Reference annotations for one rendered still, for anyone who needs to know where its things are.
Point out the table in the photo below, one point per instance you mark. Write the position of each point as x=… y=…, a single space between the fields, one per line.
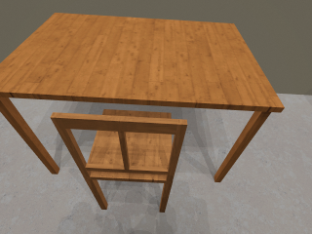
x=139 y=61

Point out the chair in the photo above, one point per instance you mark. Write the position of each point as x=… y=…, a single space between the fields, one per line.
x=130 y=145

